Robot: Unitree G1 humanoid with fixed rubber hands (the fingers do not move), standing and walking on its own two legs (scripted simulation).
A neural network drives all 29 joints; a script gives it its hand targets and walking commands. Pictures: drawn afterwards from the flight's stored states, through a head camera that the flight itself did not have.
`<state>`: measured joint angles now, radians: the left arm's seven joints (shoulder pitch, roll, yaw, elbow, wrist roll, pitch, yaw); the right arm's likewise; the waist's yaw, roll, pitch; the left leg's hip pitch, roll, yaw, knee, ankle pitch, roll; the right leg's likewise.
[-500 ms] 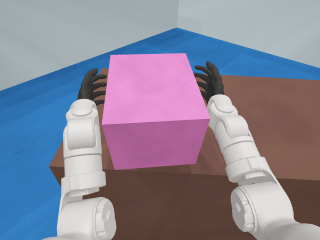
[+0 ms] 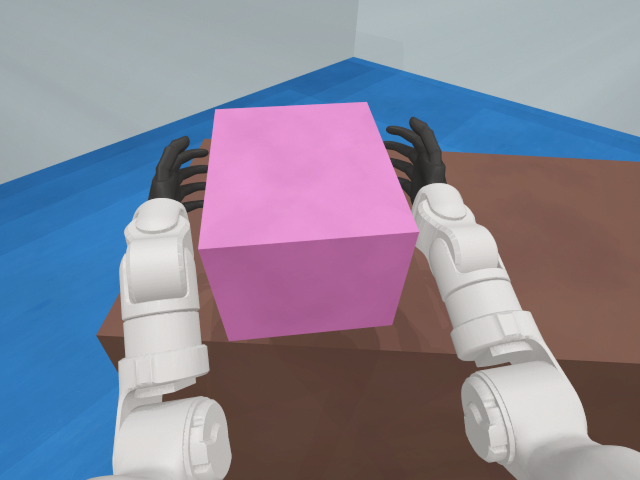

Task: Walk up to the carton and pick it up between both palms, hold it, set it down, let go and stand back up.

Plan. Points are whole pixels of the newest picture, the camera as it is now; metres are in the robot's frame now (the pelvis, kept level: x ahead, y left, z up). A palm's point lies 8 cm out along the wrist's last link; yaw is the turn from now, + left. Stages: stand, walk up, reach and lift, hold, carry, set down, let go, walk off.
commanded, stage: hold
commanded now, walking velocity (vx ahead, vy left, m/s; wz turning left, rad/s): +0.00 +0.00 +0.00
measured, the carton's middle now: (301, 214) +0.39 +0.01 +0.17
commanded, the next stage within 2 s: none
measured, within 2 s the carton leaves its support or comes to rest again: neither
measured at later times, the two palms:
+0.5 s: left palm (170, 203) +0.36 +0.16 +0.21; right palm (428, 186) +0.36 -0.14 +0.22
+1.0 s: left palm (167, 198) +0.36 +0.16 +0.22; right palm (427, 184) +0.36 -0.14 +0.23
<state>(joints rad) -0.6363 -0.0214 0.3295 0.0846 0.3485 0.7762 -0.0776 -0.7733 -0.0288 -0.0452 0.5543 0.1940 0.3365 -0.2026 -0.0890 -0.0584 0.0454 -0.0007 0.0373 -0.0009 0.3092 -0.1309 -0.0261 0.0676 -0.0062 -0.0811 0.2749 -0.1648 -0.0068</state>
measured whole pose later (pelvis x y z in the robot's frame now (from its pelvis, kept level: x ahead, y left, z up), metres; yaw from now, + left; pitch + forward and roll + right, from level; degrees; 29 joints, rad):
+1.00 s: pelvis +0.00 +0.00 +0.00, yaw +0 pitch -10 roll +0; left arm -0.67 -0.01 0.34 0.12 0.35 0.77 -0.09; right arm -0.78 -0.02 -0.07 0.55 0.17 0.34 -0.21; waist -0.09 -0.05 0.04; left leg -0.01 0.04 -0.01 0.31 -0.13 -0.03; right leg 0.06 -0.01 -0.08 0.28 -0.17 -0.01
